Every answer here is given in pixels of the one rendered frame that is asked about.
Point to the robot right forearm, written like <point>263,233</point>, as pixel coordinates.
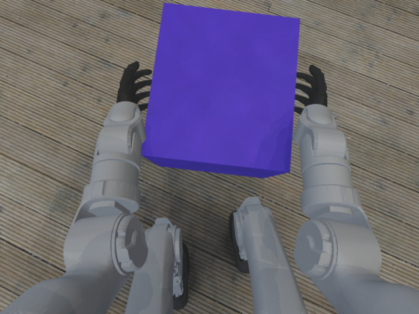
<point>325,167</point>

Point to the robot right hand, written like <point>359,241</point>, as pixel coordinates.
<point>317,94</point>

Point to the right robot shin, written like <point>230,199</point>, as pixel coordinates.
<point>249,201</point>

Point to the robot left hand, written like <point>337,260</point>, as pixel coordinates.
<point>128,87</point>

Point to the right robot upper arm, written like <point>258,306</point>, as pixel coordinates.
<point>343,260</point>

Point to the right robot thigh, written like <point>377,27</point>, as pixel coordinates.
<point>273,284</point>

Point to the carton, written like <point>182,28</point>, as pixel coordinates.
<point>223,92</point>

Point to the left robot upper arm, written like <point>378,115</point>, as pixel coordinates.
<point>100,255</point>

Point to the robot left forearm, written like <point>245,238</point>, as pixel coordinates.
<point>113,184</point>

